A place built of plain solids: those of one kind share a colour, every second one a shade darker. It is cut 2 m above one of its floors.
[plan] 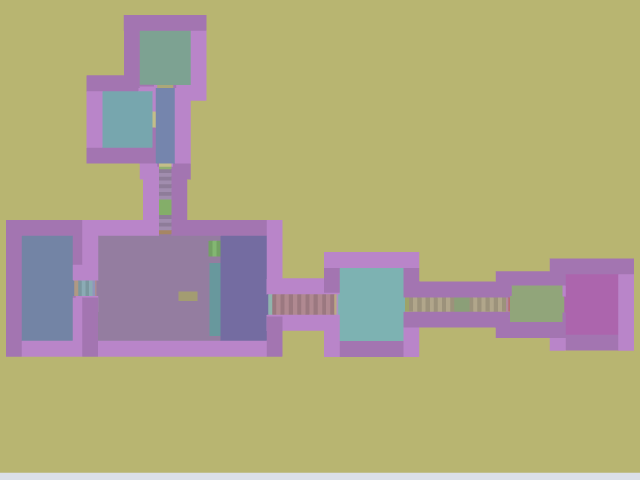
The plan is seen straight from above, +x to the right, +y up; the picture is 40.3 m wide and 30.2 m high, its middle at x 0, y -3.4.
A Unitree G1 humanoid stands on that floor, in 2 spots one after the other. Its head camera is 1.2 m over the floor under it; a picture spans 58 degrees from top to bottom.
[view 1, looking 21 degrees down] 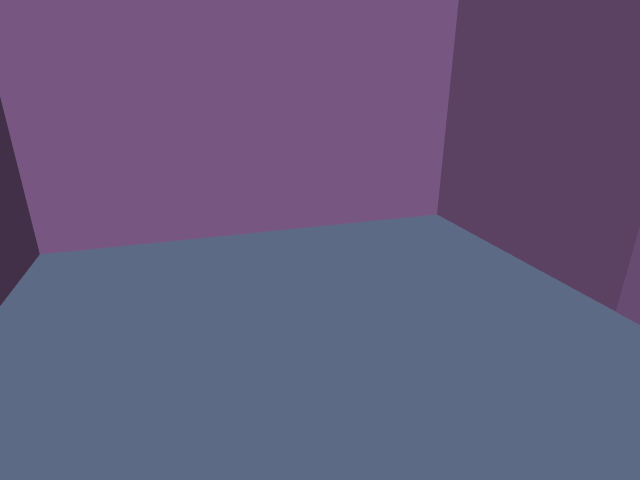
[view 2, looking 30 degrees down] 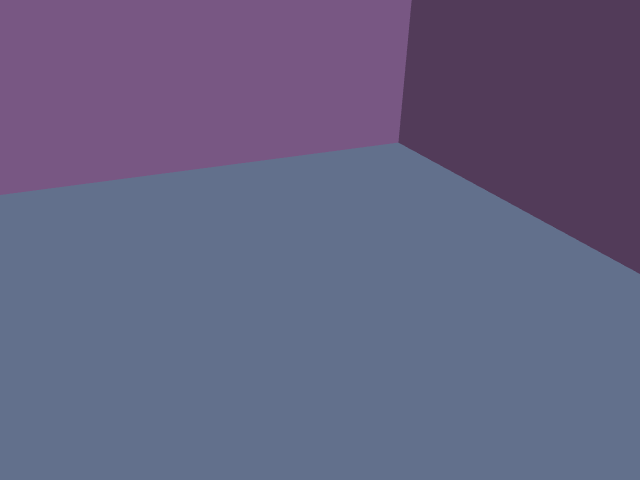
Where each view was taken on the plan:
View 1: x -17.68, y -6.44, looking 73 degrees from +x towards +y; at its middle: floor_vestibule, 3.35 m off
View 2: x -16.66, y -6.44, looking -112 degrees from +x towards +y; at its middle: floor_vestibule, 2.40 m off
